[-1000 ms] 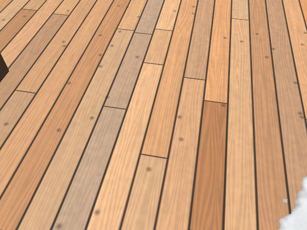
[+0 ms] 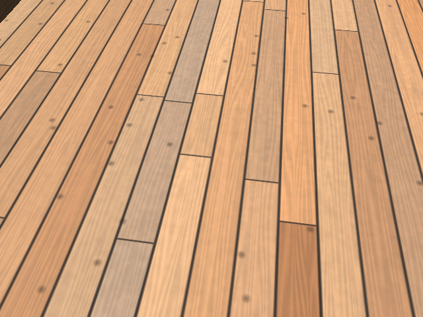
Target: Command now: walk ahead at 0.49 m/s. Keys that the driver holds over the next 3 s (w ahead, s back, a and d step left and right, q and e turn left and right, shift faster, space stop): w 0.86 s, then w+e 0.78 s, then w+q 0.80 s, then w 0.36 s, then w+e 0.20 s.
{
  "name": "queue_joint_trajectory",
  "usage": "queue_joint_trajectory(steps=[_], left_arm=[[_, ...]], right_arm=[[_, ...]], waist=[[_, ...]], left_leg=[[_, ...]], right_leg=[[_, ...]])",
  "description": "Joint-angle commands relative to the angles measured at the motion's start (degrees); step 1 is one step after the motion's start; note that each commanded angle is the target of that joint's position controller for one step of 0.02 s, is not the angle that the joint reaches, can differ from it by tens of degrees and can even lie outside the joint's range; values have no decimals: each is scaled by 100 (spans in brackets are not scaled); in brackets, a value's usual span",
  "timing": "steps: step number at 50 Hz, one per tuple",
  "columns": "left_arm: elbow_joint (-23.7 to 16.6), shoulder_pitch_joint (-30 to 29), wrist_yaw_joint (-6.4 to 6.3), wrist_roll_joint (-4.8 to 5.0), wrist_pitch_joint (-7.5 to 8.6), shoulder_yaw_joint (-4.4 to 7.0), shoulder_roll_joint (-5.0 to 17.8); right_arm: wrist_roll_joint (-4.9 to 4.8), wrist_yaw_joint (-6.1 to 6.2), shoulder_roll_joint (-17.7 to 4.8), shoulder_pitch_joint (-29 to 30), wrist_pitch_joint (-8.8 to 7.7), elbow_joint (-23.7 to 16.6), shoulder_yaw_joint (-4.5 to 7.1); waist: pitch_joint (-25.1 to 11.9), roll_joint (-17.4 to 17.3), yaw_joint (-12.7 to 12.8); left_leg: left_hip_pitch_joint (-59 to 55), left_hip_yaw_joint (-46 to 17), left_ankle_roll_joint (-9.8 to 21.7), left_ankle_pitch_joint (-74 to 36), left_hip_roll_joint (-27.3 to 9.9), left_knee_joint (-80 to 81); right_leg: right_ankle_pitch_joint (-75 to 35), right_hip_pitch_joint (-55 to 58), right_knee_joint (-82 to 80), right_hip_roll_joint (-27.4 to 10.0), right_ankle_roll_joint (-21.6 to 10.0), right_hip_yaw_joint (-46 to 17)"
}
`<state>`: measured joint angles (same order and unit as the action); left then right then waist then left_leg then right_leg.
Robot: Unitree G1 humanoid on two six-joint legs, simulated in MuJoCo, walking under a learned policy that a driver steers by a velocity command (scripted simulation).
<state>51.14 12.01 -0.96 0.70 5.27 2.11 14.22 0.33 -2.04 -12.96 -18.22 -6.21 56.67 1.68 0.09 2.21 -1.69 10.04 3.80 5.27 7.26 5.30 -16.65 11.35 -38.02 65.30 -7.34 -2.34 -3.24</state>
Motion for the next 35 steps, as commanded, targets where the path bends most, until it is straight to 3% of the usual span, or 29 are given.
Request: queue_joint_trajectory(steps=[1,5,10,12,13,14,15,16,17,18,19,20,21,23,25,28,32,35], left_arm=[[-240,203,-39,-73,-18,78,264],[-486,-733,36,-18,50,38,167],[-769,-1432,211,57,101,16,249],[-803,-1299,269,58,153,55,375],[-741,-987,277,53,176,111,481],[-523,-256,261,42,191,233,683],[-227,915,217,8,202,391,1096],[-73,1687,204,-83,153,557,1764],[-47,1777,227,-71,147,430,1314],[-137,1244,227,-40,160,308,956],[-280,666,226,-31,147,232,744],[-340,278,256,-48,138,170,562],[-342,107,280,-82,151,126,424],[-211,206,307,-99,176,129,411],[-74,422,264,-103,194,174,576],[61,706,163,-88,139,187,646],[198,1013,86,-34,94,193,733],[374,1315,69,2,43,211,764]], right_arm=[[-6,112,-752,233,-105,-312,118],[-99,201,-913,-232,-28,-215,145],[-154,216,-972,-651,93,-26,181],[-158,229,-1040,-600,154,-17,216],[-154,232,-1080,-487,186,-40,226],[-127,230,-1012,-383,218,-73,196],[-45,226,-788,-330,217,-192,99],[-23,172,-122,-919,92,-296,-106],[-116,142,-324,-927,-69,-204,-78],[-270,120,-885,-393,-153,-355,70],[-279,141,-930,-7,-164,-461,86],[-199,178,-851,190,-128,-488,108],[-141,206,-771,147,-45,-481,143],[-122,218,-506,-61,105,-413,126],[-95,237,-500,124,165,-503,149],[-55,233,-472,802,159,-739,167],[-91,166,-363,1619,114,-958,125],[-130,94,-371,2091,88,-1113,101]], waist=[[319,-437,270],[312,-435,-69],[471,-514,-276],[390,-591,-125],[225,-652,86],[-193,-606,463],[-1024,-301,905],[-1866,1133,816],[-2238,1277,849],[-1374,863,743],[-885,447,569],[-503,121,406],[-317,184,216],[-200,244,61],[-52,143,28],[105,84,165],[290,117,409],[470,119,560]], left_leg=[[629,-1178,980,-392,-1592,1185],[101,-915,729,-480,-1513,1090],[-832,-1022,648,-331,-1872,680],[-1085,-1102,556,-624,-2008,365],[-1096,-1046,480,-1292,-1970,5],[-989,-815,349,-2239,-1698,-865],[-173,-490,148,-2063,-1347,-2423],[2272,-59,-319,111,-374,-4786],[3114,-950,-265,2404,-243,-5733],[3600,-1062,-132,2075,-612,-6075],[3487,-889,-93,1504,-944,-5896],[3258,-793,-125,1094,-1139,-5518],[2904,-808,-146,815,-1309,-5167],[2546,-713,-222,556,-1338,-4910],[2810,-686,-308,199,-1360,-4557],[3258,-662,-409,-556,-1362,-3586],[3015,-464,-408,-1371,-1165,-2270],[3088,-420,-359,-1302,-1069,-1764]], right_leg=[[-923,-108,-798,-239,155,-6],[-1758,62,-2468,19,200,211],[-1244,48,-3339,184,95,243],[-775,378,-3575,280,-66,294],[-609,880,-3691,420,-163,418],[-563,1845,-3817,617,-305,571],[-709,3535,-3655,120,-624,19],[-94,5887,-3986,-1321,-1523,-2468],[374,6147,-4781,-1625,-1731,-3949],[391,5443,-4823,-1437,-1394,-3149],[-43,4594,-4922,-1207,-1198,-2290],[-446,3830,-5146,-950,-1099,-1716],[-680,3326,-5354,-719,-986,-1279],[-1122,2884,-5609,-524,-1018,-845],[-1629,2875,-5726,-501,-1081,-570],[-1864,3115,-5807,-478,-1034,-334],[-1483,3244,-5929,-359,-887,-42],[-1350,3717,-5833,-517,-883,-42]])
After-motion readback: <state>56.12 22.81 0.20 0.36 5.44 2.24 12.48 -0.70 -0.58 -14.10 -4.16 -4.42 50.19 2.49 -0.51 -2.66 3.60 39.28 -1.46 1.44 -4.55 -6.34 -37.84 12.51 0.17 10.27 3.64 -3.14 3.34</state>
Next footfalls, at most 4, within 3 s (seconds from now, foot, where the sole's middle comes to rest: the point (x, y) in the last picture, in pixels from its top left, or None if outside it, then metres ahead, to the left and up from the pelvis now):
0.30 right None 0.34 -0.17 -0.78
0.86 left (191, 278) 0.65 0.07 -0.78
1.44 right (260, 208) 0.93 -0.19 -0.78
1.96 left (233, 140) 1.29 -0.11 -0.78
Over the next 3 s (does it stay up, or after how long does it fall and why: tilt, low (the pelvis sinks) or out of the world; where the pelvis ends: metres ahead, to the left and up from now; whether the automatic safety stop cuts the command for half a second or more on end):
stays up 1.64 -0.19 -0.02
